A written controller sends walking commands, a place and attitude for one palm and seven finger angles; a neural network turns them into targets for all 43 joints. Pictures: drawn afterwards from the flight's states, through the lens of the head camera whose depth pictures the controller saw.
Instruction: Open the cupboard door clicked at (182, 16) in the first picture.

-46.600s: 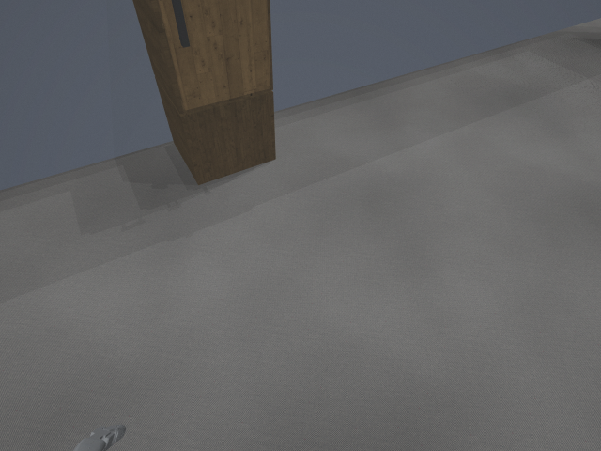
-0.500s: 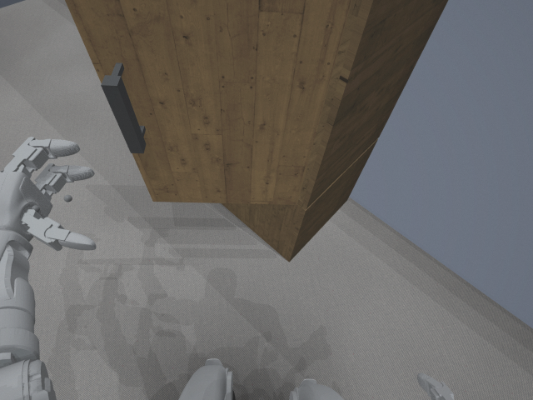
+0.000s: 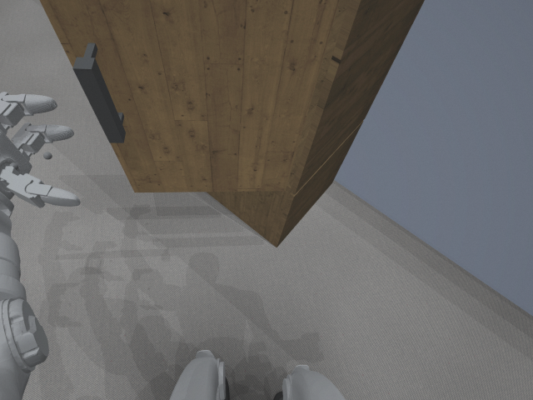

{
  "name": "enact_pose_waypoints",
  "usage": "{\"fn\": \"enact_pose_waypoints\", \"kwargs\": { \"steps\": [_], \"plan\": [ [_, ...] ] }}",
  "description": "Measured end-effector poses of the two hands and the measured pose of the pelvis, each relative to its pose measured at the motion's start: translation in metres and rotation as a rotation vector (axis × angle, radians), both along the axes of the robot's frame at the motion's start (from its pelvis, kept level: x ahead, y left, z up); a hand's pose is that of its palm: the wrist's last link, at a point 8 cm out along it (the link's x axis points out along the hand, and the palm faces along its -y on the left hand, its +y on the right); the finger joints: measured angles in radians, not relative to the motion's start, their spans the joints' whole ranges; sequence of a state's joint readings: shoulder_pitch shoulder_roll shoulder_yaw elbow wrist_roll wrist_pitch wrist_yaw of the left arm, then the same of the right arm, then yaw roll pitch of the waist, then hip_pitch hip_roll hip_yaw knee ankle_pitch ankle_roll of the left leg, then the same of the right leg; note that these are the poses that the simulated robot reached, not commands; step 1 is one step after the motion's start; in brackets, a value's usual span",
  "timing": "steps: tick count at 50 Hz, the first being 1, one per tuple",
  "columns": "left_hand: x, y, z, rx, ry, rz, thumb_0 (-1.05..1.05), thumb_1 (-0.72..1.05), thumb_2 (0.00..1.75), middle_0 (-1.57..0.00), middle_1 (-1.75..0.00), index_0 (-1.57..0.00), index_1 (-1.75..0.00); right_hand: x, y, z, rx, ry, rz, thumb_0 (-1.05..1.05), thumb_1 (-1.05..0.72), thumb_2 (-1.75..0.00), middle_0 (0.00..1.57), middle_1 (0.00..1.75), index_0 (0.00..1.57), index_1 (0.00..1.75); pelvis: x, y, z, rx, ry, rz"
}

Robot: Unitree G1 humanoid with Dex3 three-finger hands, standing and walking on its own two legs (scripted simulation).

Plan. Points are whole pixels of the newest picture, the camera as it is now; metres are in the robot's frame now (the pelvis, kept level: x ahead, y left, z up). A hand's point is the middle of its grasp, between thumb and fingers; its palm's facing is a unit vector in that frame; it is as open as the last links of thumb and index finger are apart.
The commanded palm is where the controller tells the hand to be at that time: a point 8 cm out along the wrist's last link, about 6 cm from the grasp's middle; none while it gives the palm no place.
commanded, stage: move the hooked fingers beside the handle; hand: left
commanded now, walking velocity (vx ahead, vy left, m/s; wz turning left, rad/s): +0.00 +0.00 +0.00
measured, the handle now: (105, 96) +0.56 +0.26 +0.06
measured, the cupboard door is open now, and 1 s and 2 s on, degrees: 43 43 43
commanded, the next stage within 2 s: slide the fingers in behind the handle in 1.24 s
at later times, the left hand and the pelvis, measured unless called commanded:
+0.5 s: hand (53, 114) +0.50 +0.31 +0.08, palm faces +0.08 -1.00 -0.02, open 14.0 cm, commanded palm +0.48 +0.35 +0.07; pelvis +0.00 +0.00 -0.02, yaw -1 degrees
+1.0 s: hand (45, 125) +0.49 +0.33 +0.07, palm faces +0.07 -1.00 +0.00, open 14.0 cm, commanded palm +0.49 +0.36 +0.06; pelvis +0.01 +0.00 -0.01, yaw -2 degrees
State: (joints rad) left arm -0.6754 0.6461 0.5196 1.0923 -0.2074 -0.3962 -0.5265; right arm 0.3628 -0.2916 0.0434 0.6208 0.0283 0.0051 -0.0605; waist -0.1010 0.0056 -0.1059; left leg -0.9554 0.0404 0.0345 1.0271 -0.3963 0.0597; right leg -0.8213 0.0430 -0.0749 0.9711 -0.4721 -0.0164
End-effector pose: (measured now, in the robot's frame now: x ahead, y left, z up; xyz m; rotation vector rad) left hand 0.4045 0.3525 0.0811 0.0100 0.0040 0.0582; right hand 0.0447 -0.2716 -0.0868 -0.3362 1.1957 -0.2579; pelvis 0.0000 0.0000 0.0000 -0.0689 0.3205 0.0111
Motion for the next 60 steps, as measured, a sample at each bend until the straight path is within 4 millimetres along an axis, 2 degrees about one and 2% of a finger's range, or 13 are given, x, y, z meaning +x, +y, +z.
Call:
{"fn": "enact_pose_waypoints", "kwargs": {
  "steps": [17,26,34,43,48,52,60],
  "plan": [
    [0.049,0.011,0.004,0.000,0.016,0.020,-0.02,-0.50,0.30,-0.30,-1.20,-0.30,-1.20,-0.035,-0.007,-0.002,-0.046,0.119,-0.046,0.01,-0.90,-0.90,0.21,0.30,0.20,0.30,-0.003,-0.001,-0.011,-0.018,0.064,-0.008],
    [0.073,0.012,0.003,0.007,0.010,0.018,-0.02,-0.50,0.30,-0.30,-1.20,-0.30,-1.20,-0.052,-0.004,-0.005,-0.048,0.191,-0.080,0.01,-0.90,-0.90,0.21,0.30,0.20,0.30,-0.001,0.000,-0.016,-0.029,0.103,-0.016],
    [0.069,0.015,-0.007,-0.004,0.061,0.016,-0.02,-0.50,0.30,-0.30,-1.20,-0.30,-1.20,-0.053,0.004,-0.003,-0.016,0.205,-0.097,0.01,-0.90,-0.90,0.21,0.30,0.20,0.30,0.006,0.002,-0.012,-0.028,0.102,-0.027],
    [0.065,0.025,0.000,-0.004,0.009,0.050,-0.02,-0.50,0.30,-0.30,-1.20,-0.30,-1.20,-0.039,0.001,-0.001,-0.031,0.176,-0.075,0.01,-0.90,-0.90,0.21,0.30,0.20,0.30,0.007,0.001,-0.012,-0.035,0.094,-0.017],
    [0.063,0.027,-0.007,-0.010,0.061,0.017,-0.02,-0.50,0.30,-0.30,-1.20,-0.30,-1.20,-0.031,-0.001,0.000,-0.045,0.164,-0.059,0.01,-0.90,-0.90,0.21,0.30,0.20,0.30,0.006,0.003,-0.012,-0.038,0.096,-0.012],
    [0.064,0.028,-0.013,-0.012,0.051,0.018,-0.02,-0.50,0.30,-0.30,-1.20,-0.30,-1.20,-0.028,-0.002,-0.001,-0.057,0.160,-0.045,0.01,-0.90,-0.90,0.21,0.30,0.20,0.30,0.005,0.004,-0.015,-0.040,0.104,-0.011],
    [0.070,0.030,-0.012,-0.015,0.019,0.023,-0.02,-0.50,0.30,-0.30,-1.20,-0.30,-1.20,-0.029,0.002,-0.004,-0.058,0.168,-0.048,0.01,-0.90,-0.90,0.21,0.30,0.20,0.30,0.003,0.006,-0.019,-0.048,0.111,-0.009]
  ]
}}
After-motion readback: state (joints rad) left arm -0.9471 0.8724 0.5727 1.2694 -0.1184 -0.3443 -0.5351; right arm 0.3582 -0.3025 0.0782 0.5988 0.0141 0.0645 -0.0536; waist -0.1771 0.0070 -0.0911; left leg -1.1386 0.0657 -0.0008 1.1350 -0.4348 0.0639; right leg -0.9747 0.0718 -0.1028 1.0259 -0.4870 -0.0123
